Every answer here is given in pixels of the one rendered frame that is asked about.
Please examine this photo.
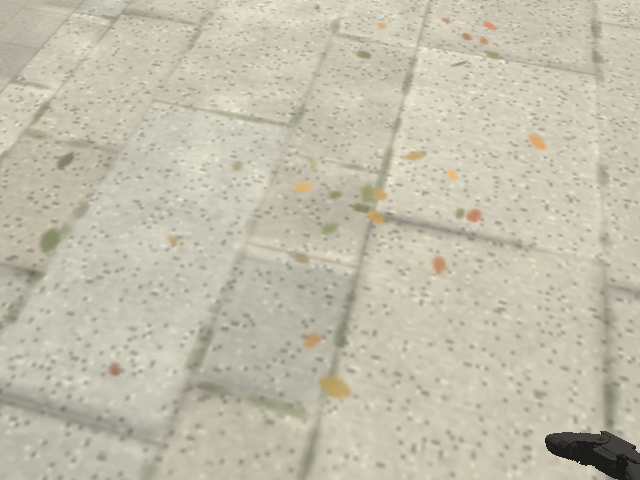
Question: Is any robot right hand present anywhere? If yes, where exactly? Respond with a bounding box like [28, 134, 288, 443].
[545, 431, 640, 480]

